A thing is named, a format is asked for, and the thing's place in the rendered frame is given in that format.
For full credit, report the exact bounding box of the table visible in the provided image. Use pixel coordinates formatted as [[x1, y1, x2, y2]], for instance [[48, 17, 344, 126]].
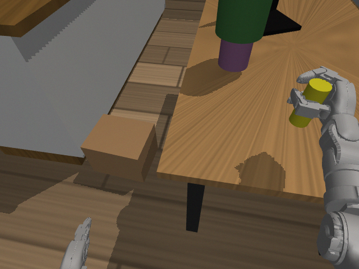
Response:
[[157, 0, 359, 255]]

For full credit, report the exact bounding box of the potted plant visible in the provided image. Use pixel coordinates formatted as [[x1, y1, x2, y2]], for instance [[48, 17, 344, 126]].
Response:
[[215, 0, 273, 72]]

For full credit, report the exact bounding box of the right robot arm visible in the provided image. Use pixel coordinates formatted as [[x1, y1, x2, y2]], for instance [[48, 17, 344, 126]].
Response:
[[316, 114, 359, 269]]

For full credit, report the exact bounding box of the left robot hand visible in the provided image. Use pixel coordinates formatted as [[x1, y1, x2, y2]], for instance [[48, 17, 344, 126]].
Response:
[[60, 217, 91, 269]]

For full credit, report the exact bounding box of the right robot hand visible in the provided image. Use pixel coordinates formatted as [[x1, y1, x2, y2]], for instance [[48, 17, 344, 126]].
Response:
[[287, 66, 356, 124]]

